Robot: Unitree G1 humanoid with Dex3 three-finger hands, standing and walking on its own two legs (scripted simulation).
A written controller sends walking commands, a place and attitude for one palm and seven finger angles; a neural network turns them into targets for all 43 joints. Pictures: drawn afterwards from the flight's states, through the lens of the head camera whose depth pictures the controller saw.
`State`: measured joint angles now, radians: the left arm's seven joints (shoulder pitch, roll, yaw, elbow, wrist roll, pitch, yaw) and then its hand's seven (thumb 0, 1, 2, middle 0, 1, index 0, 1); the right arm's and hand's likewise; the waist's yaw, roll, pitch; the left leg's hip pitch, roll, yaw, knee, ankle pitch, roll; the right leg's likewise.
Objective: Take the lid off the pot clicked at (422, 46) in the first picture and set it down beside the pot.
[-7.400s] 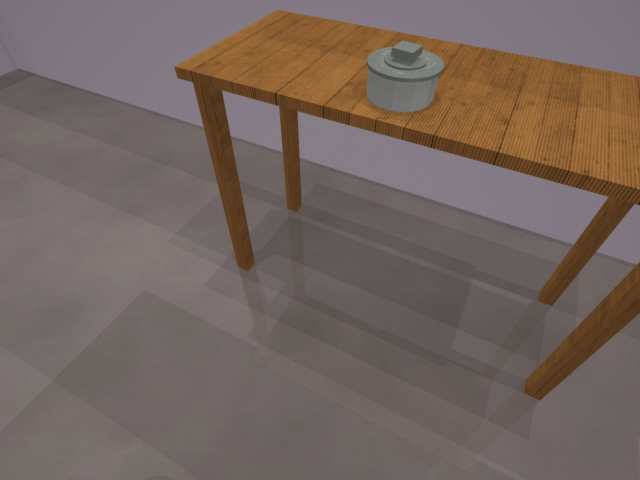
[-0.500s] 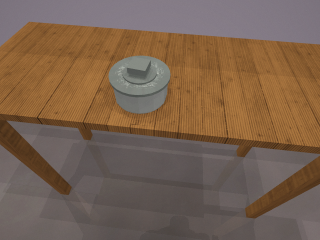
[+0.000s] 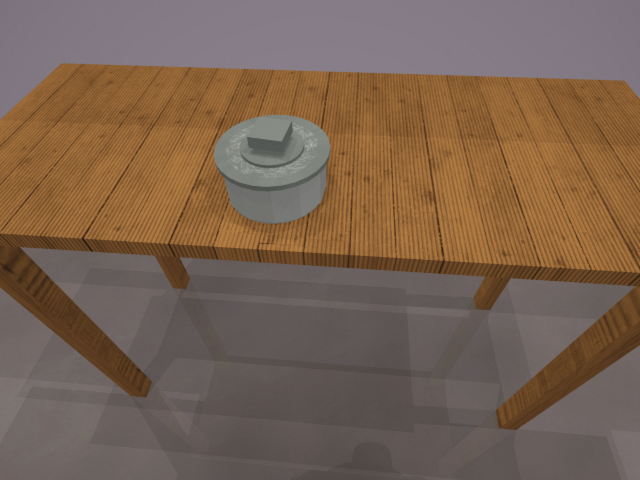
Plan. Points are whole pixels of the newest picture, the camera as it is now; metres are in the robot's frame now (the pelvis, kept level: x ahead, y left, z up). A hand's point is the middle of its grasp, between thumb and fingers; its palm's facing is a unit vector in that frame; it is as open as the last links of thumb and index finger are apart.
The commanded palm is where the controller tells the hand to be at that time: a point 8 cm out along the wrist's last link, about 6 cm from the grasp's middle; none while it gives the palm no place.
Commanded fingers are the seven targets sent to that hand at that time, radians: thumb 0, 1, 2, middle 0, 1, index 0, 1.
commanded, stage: look again from close up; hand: left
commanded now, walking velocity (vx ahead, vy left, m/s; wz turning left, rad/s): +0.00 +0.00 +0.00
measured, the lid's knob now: (270, 134) +0.51 +0.10 +0.16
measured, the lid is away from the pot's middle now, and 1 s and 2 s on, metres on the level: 0.00 0.00 0.00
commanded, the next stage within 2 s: lift the closed hand beside the body in 1.14 s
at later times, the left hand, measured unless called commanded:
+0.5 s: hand out of the picture +0.06 +0.17 -0.17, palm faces +0.01 -0.98 -0.21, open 7.4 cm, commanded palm none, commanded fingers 0.00 0.90 0.90 -0.20 -0.30 -0.20 -0.30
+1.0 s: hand out of the picture +0.07 +0.17 -0.17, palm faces +0.04 -0.98 -0.20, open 7.4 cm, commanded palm none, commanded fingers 0.00 0.90 0.90 -0.20 -0.30 -0.20 -0.30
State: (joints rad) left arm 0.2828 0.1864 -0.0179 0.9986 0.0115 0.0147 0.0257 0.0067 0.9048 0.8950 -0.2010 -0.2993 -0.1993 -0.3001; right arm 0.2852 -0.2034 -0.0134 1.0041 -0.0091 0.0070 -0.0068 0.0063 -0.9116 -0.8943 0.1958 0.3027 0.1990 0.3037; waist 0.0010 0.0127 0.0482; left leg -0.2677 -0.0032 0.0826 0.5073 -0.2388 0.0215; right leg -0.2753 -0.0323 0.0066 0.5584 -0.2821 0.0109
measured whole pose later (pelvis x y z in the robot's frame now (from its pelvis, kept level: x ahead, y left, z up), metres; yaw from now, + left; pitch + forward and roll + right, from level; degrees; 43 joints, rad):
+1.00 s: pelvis +0.04 -0.01 +0.01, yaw +1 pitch +0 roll +0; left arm 0.24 0.18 0.00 1.05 0.01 -0.01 0.03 0.01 0.91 0.89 -0.20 -0.30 -0.20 -0.30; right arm 0.21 -0.16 -0.01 1.09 -0.01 -0.01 -0.03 0.01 -0.92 -0.89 0.20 0.30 0.20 0.30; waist 0.01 -0.03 0.06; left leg -0.18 0.01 0.05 0.46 -0.28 0.00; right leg -0.16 -0.01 -0.02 0.47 -0.30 0.00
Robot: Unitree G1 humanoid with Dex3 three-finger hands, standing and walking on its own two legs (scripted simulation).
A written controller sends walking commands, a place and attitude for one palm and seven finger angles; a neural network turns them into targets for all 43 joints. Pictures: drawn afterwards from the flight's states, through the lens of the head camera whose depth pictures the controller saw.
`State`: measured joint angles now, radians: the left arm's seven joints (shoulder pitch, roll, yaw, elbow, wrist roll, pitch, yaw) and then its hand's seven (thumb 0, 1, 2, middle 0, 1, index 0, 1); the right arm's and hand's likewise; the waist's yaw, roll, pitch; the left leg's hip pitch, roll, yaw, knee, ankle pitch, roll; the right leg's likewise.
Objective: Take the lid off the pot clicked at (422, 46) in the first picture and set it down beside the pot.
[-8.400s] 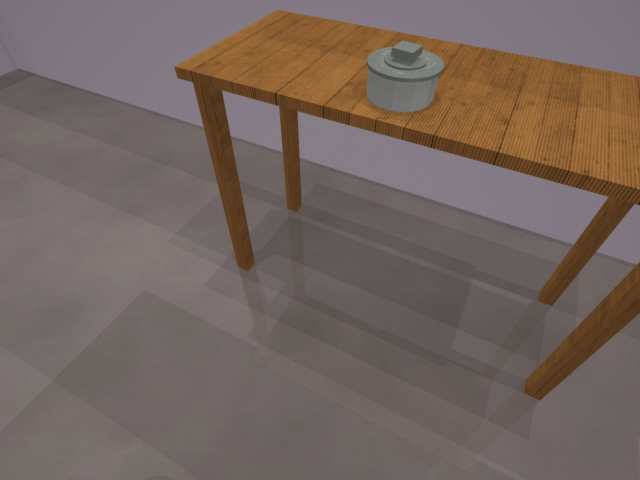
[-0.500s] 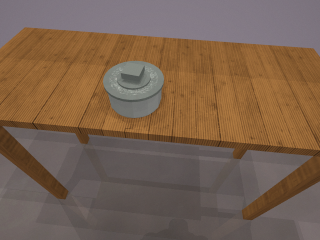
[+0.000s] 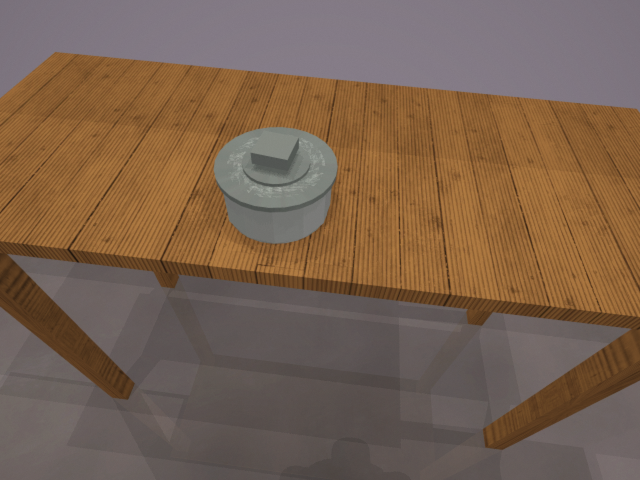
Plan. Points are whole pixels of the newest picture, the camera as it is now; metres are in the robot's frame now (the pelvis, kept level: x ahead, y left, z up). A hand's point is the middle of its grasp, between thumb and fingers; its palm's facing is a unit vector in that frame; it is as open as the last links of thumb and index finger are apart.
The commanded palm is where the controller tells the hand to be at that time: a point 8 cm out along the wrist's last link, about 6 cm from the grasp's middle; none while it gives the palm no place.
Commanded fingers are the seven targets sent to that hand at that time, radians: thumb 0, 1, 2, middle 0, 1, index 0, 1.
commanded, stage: look again from close up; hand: left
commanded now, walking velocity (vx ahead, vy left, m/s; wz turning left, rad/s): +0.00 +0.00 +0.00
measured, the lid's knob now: (275, 150) +0.47 +0.10 +0.16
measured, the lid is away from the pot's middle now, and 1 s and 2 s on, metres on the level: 0.00 0.00 0.00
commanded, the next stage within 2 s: lift the closed hand beside the body in 0.14 s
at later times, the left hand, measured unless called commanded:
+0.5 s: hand (158, 478) +0.13 +0.19 -0.04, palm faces +0.17 -0.95 -0.28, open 6.1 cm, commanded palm +0.07 +0.24 +0.00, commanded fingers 0.00 0.90 0.90 -0.82 -0.97 -0.82 -0.97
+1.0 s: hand out of the picture +0.10 +0.23 +0.10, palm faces +0.34 -0.85 -0.41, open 3.1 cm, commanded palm +0.03 +0.26 +0.13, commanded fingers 0.00 0.90 0.90 -1.30 -1.50 -1.30 -1.50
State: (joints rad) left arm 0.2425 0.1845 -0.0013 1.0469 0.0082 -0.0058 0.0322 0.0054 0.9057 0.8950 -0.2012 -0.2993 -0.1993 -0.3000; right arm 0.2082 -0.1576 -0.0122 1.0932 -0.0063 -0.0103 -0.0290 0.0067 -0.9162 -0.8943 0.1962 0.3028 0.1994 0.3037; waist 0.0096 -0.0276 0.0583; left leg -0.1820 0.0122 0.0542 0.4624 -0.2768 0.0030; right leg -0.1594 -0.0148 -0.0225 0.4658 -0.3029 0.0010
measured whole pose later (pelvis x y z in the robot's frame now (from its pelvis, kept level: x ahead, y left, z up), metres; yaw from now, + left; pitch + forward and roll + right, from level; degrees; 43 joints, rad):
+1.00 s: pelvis -0.04 +0.00 +0.00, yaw +2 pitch -6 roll -1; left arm 0.69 0.30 0.20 -0.41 -0.03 -0.09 0.07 0.02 0.89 0.90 -1.26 -1.46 -1.26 -1.46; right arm 0.23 -0.19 0.02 0.61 0.01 -0.19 -0.06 0.02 -0.90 -0.89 0.20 0.30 0.20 0.30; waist 0.07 0.06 0.03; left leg -0.13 0.02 0.02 0.45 -0.22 0.00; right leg -0.08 0.00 -0.06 0.42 -0.24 -0.01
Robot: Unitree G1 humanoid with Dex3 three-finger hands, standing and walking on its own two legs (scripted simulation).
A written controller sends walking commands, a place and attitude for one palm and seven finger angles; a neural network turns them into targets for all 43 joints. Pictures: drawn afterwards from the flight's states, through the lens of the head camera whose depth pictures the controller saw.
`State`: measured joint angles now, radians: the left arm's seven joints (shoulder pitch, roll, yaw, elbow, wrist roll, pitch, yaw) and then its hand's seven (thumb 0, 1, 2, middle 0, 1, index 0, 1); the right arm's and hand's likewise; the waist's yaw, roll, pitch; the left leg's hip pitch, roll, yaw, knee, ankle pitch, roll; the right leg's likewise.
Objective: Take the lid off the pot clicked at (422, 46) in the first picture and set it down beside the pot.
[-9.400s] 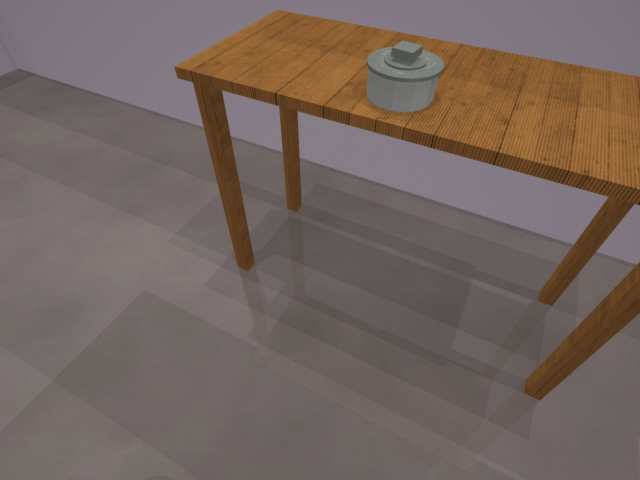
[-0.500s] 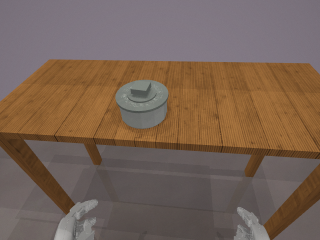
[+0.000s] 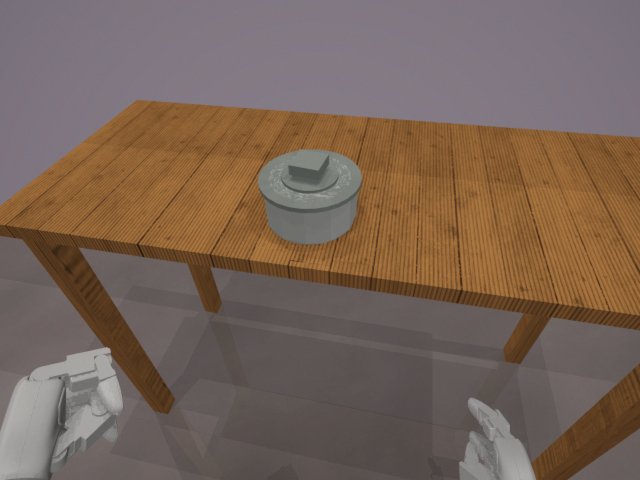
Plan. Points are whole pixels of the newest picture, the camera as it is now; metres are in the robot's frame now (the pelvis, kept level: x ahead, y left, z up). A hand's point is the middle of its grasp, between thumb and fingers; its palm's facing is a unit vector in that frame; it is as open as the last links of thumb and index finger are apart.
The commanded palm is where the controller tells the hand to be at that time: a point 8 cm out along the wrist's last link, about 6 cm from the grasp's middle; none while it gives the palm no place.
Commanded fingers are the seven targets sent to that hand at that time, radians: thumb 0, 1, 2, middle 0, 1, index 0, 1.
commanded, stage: raise the hand higher, near the body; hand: left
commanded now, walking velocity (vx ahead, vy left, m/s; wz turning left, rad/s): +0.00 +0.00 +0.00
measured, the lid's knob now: (309, 164) +0.52 +0.09 +0.15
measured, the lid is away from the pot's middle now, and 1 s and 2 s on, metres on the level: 0.00 0.00 0.00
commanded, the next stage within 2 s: reach forward and open the fingers in 0.74 s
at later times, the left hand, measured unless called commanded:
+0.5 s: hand (99, 348) +0.17 +0.23 +0.17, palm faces +0.36 -0.83 -0.43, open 3.1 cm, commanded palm +0.12 +0.27 +0.19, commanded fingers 0.00 0.90 0.90 -1.30 -1.50 -1.30 -1.50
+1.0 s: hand (95, 290) +0.21 +0.24 +0.21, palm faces +0.42 -0.41 -0.81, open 3.0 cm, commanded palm +0.16 +0.27 +0.23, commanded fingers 0.00 0.66 1.09 -1.25 -1.18 -1.25 -1.18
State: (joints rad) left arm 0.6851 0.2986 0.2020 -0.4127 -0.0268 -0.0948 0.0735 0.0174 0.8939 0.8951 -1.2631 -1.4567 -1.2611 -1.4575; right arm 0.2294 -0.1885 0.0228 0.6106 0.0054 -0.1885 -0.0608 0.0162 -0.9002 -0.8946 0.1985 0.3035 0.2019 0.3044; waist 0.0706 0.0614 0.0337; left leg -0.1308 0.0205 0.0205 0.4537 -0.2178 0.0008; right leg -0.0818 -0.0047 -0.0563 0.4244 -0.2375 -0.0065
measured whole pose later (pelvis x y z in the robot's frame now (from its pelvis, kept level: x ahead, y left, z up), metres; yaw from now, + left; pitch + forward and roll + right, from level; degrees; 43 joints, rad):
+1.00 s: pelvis +0.01 +0.00 +0.00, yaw -1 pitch -3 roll +0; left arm 0.41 0.50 0.30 -0.67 0.40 0.03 0.11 0.01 0.83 0.93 -1.30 -1.43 -1.30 -1.43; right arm 0.15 -0.27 0.02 0.57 0.00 -0.02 -0.01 0.02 -0.90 -0.89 0.20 0.30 0.20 0.30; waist 0.10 0.09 0.03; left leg -0.20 0.01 0.04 0.48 -0.23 0.01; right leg -0.18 -0.02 -0.03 0.50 -0.27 0.00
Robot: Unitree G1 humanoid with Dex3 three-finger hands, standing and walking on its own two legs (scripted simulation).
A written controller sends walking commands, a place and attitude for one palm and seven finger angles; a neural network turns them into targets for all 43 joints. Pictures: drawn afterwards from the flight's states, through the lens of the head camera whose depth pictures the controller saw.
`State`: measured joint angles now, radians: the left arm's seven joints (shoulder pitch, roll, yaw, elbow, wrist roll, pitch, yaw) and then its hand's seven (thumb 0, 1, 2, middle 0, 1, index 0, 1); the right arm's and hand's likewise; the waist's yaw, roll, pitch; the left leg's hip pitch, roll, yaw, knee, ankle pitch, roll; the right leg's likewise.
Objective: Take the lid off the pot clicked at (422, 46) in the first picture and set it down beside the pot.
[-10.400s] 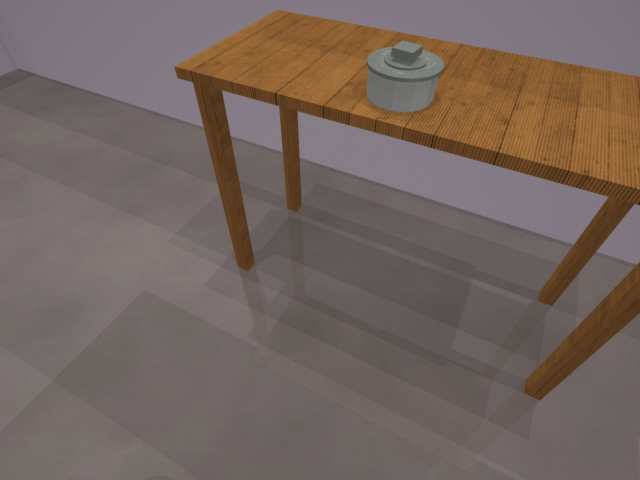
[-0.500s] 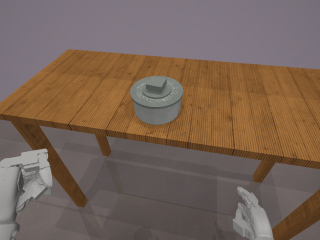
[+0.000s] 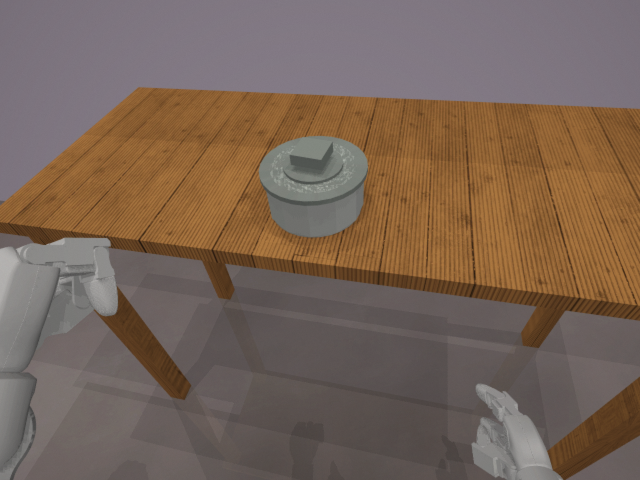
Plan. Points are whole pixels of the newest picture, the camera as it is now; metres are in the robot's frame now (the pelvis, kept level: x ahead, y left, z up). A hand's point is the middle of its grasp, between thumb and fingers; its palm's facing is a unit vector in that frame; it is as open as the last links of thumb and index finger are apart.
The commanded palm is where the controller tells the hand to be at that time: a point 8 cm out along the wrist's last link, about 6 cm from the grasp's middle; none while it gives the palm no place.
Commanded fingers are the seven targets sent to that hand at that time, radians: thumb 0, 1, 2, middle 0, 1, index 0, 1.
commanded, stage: reach forward and open the fingers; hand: left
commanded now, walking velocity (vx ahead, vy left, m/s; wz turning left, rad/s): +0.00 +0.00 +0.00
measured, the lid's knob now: (311, 153) +0.51 +0.09 +0.16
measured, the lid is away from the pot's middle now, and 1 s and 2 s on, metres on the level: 0.00 0.00 0.00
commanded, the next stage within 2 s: move the open hand above the knob in 0.94 s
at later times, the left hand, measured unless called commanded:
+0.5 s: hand (76, 278) +0.22 +0.26 +0.21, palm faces -0.02 +0.02 -1.00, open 5.7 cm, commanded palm +0.19 +0.26 +0.26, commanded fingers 0.00 -0.24 1.61 -0.98 -0.29 -0.98 -0.29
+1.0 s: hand (85, 240) +0.26 +0.26 +0.23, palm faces -0.06 +0.05 -1.00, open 10.1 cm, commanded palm +0.22 +0.26 +0.29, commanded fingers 0.00 -0.40 1.65 -0.85 -0.08 -0.85 -0.08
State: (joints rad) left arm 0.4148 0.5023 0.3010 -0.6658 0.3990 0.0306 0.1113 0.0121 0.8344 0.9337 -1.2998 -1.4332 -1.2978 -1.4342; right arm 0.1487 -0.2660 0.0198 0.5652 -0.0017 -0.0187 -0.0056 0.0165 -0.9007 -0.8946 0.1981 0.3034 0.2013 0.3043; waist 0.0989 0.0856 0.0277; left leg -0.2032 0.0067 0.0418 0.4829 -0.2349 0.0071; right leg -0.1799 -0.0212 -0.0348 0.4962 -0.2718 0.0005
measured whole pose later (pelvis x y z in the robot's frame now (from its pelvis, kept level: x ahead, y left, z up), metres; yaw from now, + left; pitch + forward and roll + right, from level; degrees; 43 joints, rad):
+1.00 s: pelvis -0.05 +0.01 +0.00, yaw +1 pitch -5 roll +0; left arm -0.36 0.75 0.03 -0.07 0.72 0.04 -0.51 0.00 -0.41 1.69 -0.89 -0.09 -0.89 -0.09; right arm 0.13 -0.30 0.04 0.59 0.05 0.04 -0.01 0.02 -0.90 -0.89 0.20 0.30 0.20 0.30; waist 0.07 0.12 0.04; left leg -0.21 -0.02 0.03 0.39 -0.10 0.03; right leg -0.20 -0.05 -0.04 0.44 -0.17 0.01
